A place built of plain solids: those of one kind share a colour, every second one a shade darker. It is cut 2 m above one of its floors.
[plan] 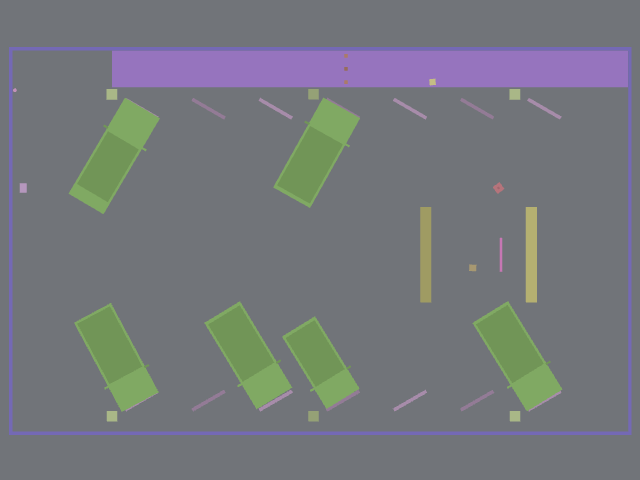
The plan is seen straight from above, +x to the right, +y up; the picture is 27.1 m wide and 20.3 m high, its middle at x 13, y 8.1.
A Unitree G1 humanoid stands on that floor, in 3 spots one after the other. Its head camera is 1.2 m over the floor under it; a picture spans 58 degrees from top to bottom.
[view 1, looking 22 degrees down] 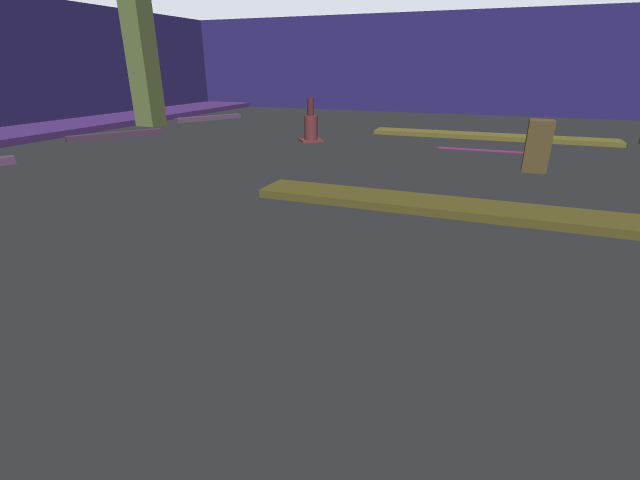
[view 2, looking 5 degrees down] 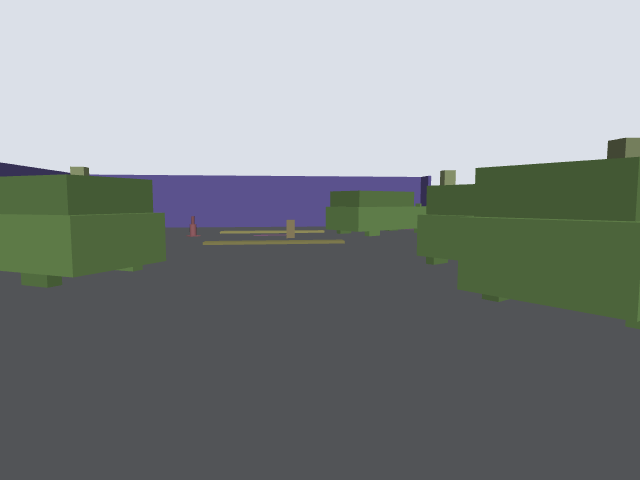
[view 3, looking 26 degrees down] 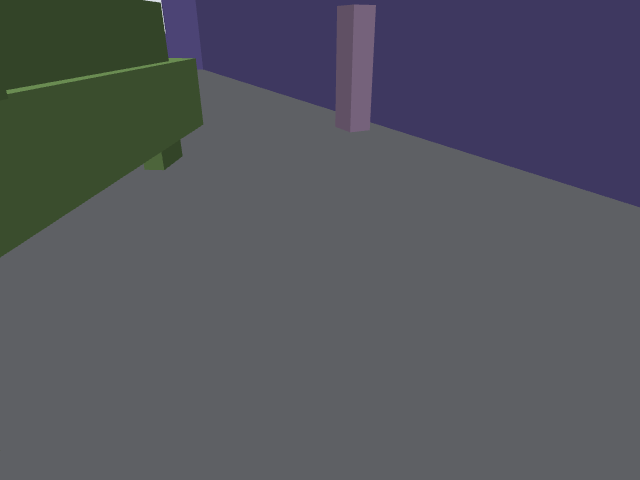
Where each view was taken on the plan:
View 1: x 13.64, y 7.48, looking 21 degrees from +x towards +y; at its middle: ground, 3.20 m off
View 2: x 4.86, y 7.71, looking -7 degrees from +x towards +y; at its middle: hump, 12.92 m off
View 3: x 3.50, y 15.34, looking -117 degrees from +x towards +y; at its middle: ground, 2.74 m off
